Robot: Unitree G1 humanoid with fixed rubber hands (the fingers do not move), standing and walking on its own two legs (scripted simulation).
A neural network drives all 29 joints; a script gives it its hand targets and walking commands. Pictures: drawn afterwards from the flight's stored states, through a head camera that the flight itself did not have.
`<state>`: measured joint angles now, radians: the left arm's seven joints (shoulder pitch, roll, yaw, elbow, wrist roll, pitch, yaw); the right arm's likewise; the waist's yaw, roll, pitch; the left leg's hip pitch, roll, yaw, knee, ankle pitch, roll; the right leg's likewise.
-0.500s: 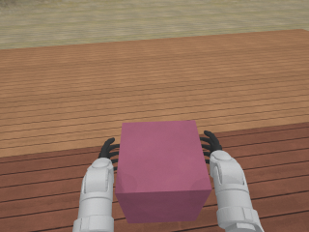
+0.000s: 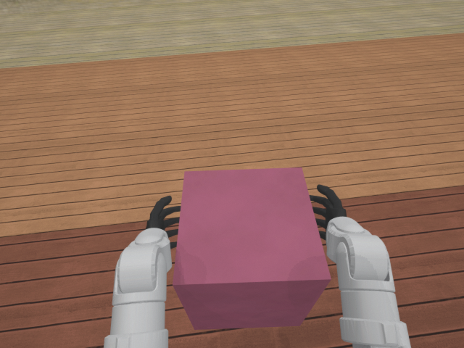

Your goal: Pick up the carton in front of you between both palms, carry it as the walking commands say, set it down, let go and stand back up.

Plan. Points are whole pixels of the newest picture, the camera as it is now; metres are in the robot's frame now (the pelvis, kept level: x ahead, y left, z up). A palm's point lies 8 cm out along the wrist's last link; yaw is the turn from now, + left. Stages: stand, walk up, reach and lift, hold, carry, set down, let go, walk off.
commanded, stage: carry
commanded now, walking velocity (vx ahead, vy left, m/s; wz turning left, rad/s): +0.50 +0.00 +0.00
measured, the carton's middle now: (245, 252) +0.29 -0.01 +0.00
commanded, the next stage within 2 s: none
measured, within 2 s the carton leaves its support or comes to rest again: neither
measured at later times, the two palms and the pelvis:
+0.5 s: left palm (187, 145) +0.52 +0.10 +0.09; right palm (318, 134) +0.53 -0.20 +0.09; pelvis +0.26 -0.05 +0.00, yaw +0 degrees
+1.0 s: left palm (196, 84) +0.87 +0.10 +0.07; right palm (291, 81) +0.84 -0.19 +0.07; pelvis +0.59 -0.01 +0.01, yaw -5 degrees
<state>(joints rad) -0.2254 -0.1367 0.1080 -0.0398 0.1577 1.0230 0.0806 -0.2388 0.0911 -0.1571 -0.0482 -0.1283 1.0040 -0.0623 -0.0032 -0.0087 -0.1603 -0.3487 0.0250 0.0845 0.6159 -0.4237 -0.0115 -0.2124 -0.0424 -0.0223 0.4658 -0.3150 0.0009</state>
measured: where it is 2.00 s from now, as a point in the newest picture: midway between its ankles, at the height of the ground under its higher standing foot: (245, 182)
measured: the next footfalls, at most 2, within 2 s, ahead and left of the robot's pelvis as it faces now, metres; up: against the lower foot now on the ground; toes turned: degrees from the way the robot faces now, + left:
right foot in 0.30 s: +0.25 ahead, -0.12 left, +0.00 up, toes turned -13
left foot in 0.74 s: +0.62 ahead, +0.05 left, +0.00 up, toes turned +9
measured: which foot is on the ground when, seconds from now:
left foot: down 0.00-0.34, up 0.36-0.72, down 0.74-1.00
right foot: down 0.00-0.06, up 0.08-0.28, down 0.30-0.76, up 0.78-1.00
